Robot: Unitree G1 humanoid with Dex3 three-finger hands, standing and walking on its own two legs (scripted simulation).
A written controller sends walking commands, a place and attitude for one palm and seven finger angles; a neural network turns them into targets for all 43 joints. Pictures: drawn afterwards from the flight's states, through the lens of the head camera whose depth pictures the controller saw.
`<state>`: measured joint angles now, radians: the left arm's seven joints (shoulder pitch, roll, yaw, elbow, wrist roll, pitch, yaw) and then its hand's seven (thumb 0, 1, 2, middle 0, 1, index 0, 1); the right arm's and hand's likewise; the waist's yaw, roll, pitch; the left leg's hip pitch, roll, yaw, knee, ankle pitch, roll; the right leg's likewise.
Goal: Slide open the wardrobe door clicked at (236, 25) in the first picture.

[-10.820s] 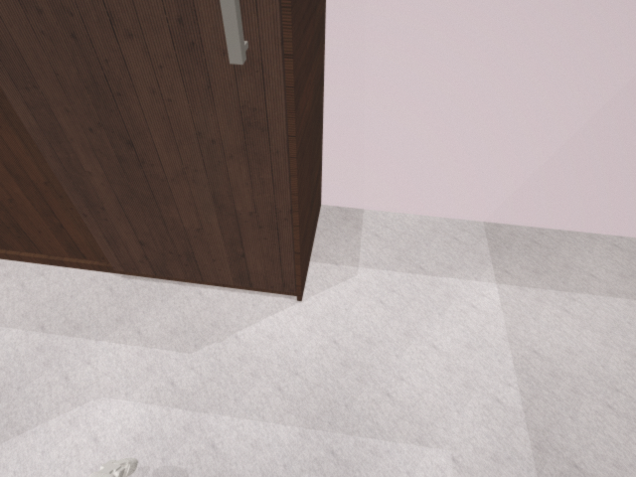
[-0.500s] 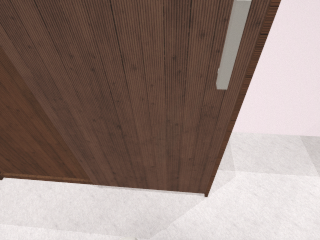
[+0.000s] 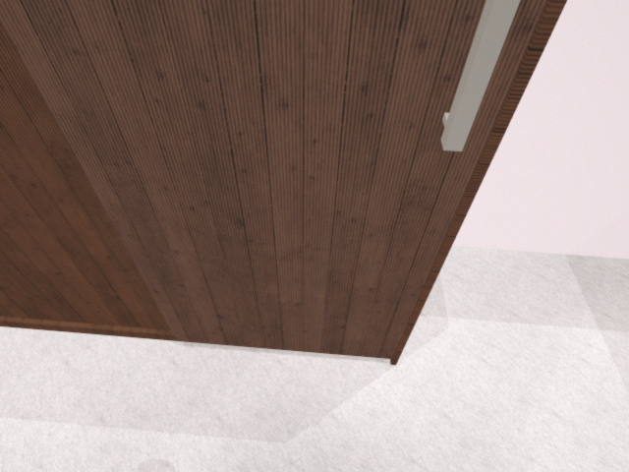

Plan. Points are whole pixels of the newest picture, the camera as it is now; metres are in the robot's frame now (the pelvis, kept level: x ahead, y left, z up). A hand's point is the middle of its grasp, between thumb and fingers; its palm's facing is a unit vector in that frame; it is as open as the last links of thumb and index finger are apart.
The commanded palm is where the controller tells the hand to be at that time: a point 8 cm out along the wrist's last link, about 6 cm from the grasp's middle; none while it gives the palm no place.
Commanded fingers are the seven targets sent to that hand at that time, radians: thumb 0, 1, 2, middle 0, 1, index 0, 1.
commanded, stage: come to a stop and stand still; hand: right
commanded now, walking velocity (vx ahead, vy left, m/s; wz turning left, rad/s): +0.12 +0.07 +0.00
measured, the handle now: (472, 65) +0.55 -0.17 +0.26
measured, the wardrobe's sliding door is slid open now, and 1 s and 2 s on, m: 0.00 0.00 0.00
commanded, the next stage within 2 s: look again from close up in 0.82 s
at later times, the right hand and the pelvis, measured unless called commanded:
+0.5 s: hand out of the picture -0.01 -0.15 -0.17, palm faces +0.02 +0.98 -0.21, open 7.3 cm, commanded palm none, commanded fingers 0.00 -0.90 -0.90 0.20 0.30 0.20 0.30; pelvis +0.01 +0.01 +0.00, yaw +0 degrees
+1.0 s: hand out of the picture +0.03 -0.16 -0.17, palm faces +0.03 +0.98 -0.21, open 7.3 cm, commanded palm none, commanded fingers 0.00 -0.90 -0.90 0.20 0.30 0.20 0.30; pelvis +0.02 +0.02 +0.00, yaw +1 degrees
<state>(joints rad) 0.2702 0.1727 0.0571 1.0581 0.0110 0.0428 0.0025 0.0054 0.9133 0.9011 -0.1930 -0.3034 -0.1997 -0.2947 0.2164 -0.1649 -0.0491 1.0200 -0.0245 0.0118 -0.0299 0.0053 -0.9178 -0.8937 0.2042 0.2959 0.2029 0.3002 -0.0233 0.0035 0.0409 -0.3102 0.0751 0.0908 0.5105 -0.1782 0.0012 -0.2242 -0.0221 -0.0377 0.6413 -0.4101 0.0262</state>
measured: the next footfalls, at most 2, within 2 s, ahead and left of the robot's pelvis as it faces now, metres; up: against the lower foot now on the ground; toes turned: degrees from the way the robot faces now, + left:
right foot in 0.04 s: +0.01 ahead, -0.13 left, +0.00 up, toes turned -2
left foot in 0.34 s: +0.03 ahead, +0.10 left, +0.00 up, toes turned +6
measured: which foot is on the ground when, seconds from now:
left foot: down 0.00-0.08, up 0.10-0.32, down 0.34-1.00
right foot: up 0.00-0.02, down 0.04-1.00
